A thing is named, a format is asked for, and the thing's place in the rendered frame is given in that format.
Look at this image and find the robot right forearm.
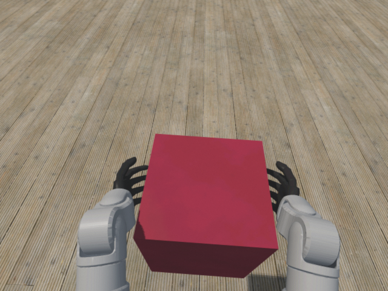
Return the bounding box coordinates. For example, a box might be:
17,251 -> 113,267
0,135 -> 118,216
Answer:
276,195 -> 341,291

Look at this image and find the right robot hand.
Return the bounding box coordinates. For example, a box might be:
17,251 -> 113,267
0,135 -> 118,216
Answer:
267,161 -> 299,214

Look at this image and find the carton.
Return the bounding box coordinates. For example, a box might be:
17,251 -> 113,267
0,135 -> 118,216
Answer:
133,134 -> 278,278

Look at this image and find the robot left forearm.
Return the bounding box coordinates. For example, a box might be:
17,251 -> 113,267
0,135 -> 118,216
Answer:
76,189 -> 136,291

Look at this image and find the left robot hand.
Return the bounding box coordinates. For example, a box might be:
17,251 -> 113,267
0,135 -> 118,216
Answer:
113,157 -> 149,206

